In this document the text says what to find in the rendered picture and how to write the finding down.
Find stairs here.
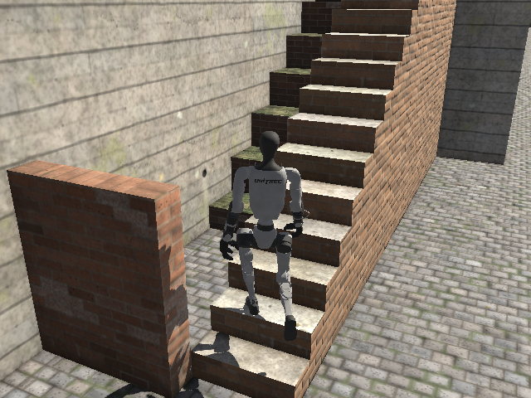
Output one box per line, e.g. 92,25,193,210
191,0,456,398

